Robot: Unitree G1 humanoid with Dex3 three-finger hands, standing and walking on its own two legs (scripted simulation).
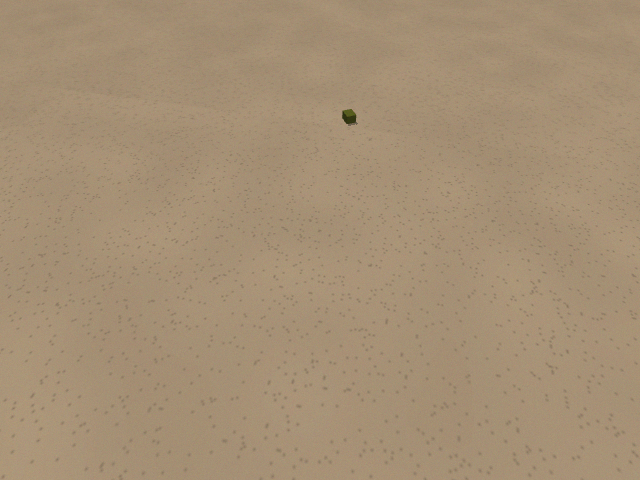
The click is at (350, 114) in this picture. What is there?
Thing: small box
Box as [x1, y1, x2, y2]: [342, 109, 355, 123]
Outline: 343,110 342,117 345,122 355,122 355,114 351,109
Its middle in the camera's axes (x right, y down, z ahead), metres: +0.17 -0.73 +2.28
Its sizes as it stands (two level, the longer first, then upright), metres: 0.072 0.058 0.049
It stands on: the floor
